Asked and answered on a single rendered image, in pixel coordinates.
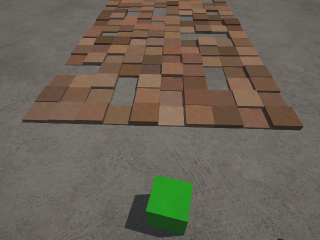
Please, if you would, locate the carton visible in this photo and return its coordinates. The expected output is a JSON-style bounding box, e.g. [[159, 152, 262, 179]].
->
[[146, 175, 193, 236]]

